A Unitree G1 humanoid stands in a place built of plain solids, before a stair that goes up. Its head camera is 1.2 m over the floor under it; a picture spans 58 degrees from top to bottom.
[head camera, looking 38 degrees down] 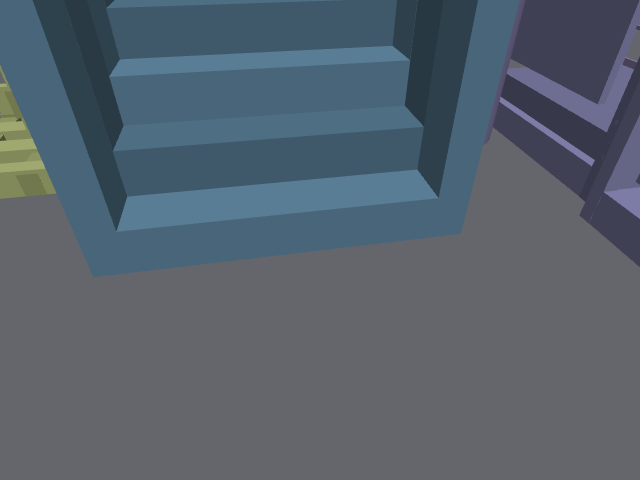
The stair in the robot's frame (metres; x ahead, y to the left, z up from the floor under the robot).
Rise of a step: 0.21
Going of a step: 0.25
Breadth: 1.34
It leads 11 degrees to the left of straight ahead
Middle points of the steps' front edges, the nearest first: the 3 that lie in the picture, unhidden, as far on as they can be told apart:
1.44 0.14 0.21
1.68 0.18 0.42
1.93 0.23 0.63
